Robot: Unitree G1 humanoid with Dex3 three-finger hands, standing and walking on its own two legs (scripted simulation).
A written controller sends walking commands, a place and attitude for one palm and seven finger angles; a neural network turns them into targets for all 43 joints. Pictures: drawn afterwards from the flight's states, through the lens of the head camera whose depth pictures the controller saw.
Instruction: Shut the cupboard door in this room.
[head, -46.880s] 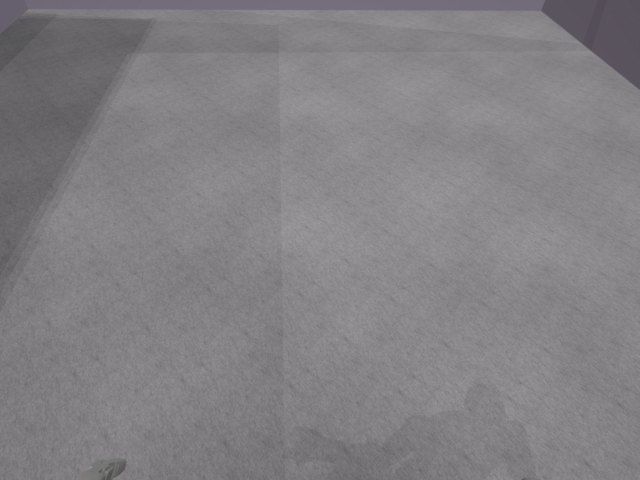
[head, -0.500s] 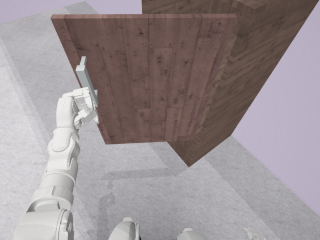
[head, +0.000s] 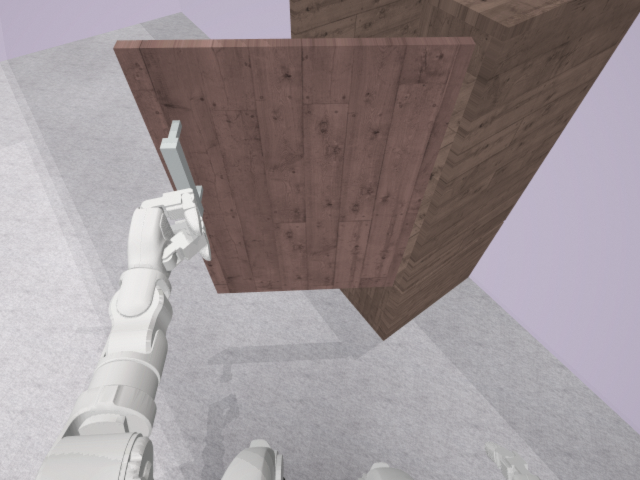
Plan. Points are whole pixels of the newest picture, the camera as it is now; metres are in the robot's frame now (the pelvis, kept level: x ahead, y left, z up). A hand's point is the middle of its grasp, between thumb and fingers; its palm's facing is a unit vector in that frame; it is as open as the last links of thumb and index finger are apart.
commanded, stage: push the door shut along its arc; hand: left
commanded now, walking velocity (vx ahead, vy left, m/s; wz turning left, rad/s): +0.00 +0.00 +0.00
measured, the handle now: (186, 172) +0.52 +0.20 +0.07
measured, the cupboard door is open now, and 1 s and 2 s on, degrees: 57 45 35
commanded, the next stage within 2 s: pull the fist back off the door in 1.64 s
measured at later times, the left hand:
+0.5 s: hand (201, 193) +0.47 +0.17 +0.07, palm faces -0.07 -1.00 -0.02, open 3.2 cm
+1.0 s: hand (229, 165) +0.52 +0.14 +0.07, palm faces -0.21 -0.98 -0.03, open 3.1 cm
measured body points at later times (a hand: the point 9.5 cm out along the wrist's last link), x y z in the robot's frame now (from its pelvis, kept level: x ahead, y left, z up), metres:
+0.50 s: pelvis -0.01 +0.00 -0.02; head +0.09 +0.01 +0.42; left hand +0.47 +0.23 +0.07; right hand +0.02 -0.27 -0.14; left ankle +0.06 +0.11 -0.68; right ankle -0.01 -0.11 -0.68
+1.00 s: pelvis -0.01 +0.01 -0.04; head +0.12 +0.03 +0.39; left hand +0.53 +0.19 +0.08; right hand -0.01 -0.26 -0.14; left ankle +0.06 +0.11 -0.68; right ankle -0.01 -0.11 -0.68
